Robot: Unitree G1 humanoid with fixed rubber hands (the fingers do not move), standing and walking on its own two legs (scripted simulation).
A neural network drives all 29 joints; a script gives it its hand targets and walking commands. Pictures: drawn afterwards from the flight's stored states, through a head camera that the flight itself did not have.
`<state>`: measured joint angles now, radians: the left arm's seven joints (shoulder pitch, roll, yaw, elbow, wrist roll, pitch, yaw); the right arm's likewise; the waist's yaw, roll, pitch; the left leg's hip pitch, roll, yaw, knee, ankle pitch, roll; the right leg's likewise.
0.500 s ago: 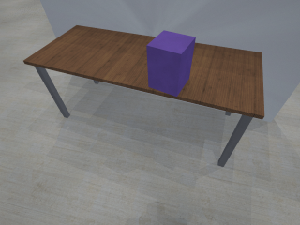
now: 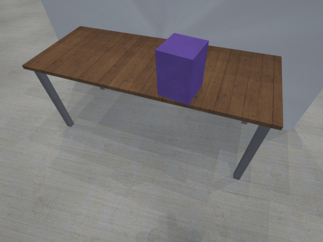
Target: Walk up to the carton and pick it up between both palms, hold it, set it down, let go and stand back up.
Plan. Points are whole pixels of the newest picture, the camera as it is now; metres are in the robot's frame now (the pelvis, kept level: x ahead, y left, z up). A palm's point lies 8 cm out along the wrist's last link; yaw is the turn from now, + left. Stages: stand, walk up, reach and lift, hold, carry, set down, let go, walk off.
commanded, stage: stand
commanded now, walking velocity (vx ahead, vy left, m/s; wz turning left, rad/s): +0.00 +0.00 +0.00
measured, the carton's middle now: (181, 69) +0.85 -0.07 -0.06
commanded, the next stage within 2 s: walk up in 0.96 s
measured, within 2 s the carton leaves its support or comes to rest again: neither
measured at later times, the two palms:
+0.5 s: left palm out of the picture -0.01 +0.18 -0.15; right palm out of the picture -0.02 -0.21 -0.16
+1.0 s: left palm out of the picture -0.01 +0.16 -0.15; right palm out of the picture -0.01 -0.22 -0.16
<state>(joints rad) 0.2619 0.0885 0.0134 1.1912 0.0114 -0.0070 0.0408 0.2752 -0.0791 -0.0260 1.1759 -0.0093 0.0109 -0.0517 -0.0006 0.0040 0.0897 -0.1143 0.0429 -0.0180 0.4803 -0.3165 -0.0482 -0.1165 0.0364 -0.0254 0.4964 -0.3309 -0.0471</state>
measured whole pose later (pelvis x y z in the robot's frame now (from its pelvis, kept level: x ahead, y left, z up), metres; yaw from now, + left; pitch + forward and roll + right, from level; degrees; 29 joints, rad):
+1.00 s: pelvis +0.02 -0.03 +0.00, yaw +0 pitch -2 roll +0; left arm 0.29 0.08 0.00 1.17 0.01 -0.03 0.05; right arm 0.27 -0.07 -0.02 1.22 -0.01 0.02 -0.06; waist 0.01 0.01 0.08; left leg -0.08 0.10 -0.03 0.45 -0.33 -0.10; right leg -0.08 0.10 -0.04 0.45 -0.34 -0.10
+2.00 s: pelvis +0.23 +0.10 -0.04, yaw -26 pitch -3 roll +2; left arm 0.35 0.18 0.05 0.77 0.02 -0.05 0.04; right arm 0.34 -0.31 0.00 0.97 -0.06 0.07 0.02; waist -0.04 0.08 0.07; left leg -0.46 0.06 0.17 1.09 -0.62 0.00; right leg -0.44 0.01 -0.01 0.88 -0.38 -0.06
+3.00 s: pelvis +0.58 +0.13 -0.03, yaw -32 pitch -3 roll +1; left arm 0.22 0.18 -0.02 0.86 0.02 0.01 0.03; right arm 0.25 -0.18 0.00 0.88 -0.01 -0.02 0.01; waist 0.01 -0.02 0.13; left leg -0.36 0.04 0.08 0.75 -0.34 0.01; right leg -0.30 -0.08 -0.06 0.80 -0.47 0.01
